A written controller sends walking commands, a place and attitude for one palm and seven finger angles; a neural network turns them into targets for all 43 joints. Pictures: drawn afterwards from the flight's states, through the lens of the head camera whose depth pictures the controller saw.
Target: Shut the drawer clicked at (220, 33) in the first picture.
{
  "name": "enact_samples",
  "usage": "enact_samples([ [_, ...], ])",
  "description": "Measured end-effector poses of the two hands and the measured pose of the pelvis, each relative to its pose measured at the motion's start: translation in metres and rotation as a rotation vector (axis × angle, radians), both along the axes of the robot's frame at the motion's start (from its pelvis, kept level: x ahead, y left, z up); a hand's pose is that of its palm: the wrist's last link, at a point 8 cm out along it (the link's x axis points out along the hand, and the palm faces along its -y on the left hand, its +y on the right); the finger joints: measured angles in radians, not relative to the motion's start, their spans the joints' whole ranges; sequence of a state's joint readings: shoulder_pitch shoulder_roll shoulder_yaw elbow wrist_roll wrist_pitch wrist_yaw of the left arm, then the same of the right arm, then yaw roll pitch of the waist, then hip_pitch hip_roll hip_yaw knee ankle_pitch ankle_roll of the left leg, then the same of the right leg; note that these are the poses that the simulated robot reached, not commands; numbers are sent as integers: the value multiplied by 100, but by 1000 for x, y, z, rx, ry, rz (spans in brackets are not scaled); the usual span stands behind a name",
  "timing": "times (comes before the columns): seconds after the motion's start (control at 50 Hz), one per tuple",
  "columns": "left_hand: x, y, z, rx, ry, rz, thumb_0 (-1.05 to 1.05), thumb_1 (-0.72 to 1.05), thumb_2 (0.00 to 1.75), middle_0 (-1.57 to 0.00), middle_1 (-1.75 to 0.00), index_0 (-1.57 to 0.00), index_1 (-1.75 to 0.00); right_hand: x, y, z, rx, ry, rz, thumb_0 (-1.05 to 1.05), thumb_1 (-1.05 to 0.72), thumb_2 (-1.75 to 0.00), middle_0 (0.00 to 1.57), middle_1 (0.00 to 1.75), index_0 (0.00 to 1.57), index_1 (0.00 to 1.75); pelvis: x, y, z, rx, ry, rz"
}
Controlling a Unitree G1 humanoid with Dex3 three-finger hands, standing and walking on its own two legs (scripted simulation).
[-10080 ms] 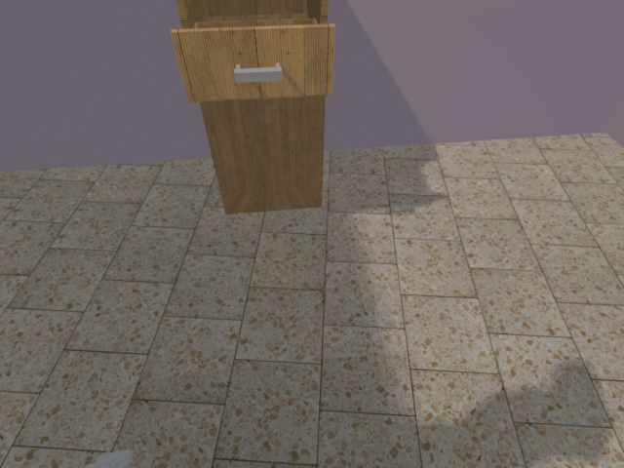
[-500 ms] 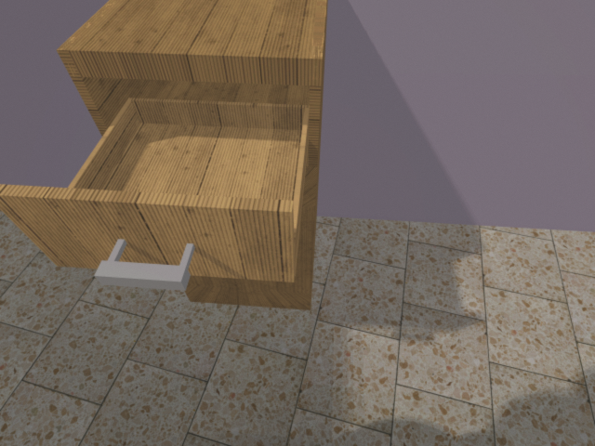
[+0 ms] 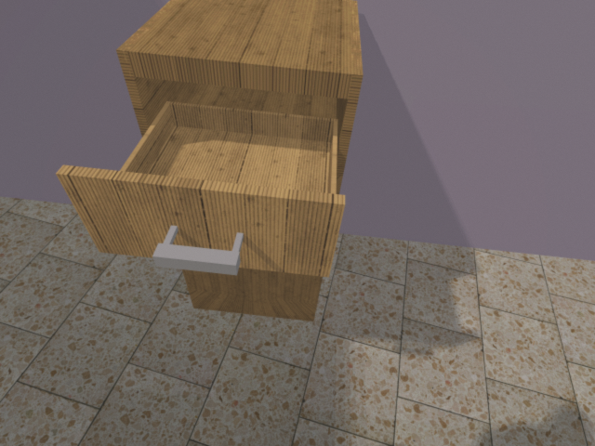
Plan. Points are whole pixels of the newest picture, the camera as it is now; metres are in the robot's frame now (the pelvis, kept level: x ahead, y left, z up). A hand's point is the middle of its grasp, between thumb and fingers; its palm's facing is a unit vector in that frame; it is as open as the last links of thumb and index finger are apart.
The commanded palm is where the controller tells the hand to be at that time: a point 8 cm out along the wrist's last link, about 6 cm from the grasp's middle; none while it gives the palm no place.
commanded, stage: shuffle to correct the standing spot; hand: left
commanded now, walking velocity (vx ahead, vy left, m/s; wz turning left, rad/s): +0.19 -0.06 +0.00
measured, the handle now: (201, 247) +0.38 +0.17 +0.04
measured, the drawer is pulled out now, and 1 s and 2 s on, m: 0.29 0.29 0.29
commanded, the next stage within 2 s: come to a stop and stand still in 0.36 s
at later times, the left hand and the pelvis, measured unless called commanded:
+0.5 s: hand out of the picture -0.02 +0.12 -0.19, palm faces +0.04 -0.99 -0.09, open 7.4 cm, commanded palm none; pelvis +0.06 -0.02 -0.01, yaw -1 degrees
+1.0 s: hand out of the picture +0.10 +0.18 -0.17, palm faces -0.03 -0.95 -0.30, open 7.4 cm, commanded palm none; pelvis +0.05 -0.02 -0.01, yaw -2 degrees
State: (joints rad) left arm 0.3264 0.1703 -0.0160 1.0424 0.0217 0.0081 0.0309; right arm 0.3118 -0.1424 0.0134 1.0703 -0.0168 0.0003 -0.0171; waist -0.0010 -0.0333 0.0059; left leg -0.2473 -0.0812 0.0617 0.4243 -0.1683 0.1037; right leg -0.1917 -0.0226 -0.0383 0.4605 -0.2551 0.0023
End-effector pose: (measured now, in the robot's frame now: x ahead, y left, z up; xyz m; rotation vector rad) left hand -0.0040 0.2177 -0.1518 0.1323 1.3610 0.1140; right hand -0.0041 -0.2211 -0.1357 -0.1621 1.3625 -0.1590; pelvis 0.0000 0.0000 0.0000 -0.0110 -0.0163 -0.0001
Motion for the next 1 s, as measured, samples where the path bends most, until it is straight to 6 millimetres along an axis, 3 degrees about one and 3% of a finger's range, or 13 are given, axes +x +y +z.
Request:
enact_samples([
  [0.22,-38,-3,-1,-23,139,28,0,91,90,-20,-29,-19,-30,-4,5,-4,3,53,-27,0,-90,-90,20,30,20,30,12,5,-2,1,12,-9],
  [0.36,-37,-24,-1,-45,172,48,0,91,90,-20,-29,-19,-30,12,-4,-7,7,57,-33,0,-90,-90,20,30,20,30,29,-6,-3,6,18,-13],
  [0.54,-6,-50,-13,-79,171,65,0,91,90,-20,-29,-19,-30,57,-18,-9,-15,30,-19,1,-92,-90,20,30,20,30,66,-21,-10,-6,29,-15],
  [0.66,33,-52,-14,-81,139,53,0,91,90,-20,-29,-20,-30,86,-21,0,-57,2,-16,1,-93,-90,20,30,20,30,83,-19,-5,-5,21,-8],
  [0.78,74,-28,5,-11,55,27,2,92,90,-20,-29,-20,-30,99,-20,11,-49,-25,-24,1,-93,-90,20,30,20,30,83,-14,8,5,17,-16],
  [0.9,95,6,7,90,-6,1,2,92,90,-20,-29,-20,-30,94,-22,-8,-24,-35,-27,0,-92,-90,20,30,20,30,69,-16,-5,18,34,-21],
  [1.0,104,11,17,143,-57,-47,1,92,90,-20,-29,-19,-30,86,-30,-17,12,-57,-21,0,-92,-90,20,30,20,30,50,-24,-7,42,31,-27],
])
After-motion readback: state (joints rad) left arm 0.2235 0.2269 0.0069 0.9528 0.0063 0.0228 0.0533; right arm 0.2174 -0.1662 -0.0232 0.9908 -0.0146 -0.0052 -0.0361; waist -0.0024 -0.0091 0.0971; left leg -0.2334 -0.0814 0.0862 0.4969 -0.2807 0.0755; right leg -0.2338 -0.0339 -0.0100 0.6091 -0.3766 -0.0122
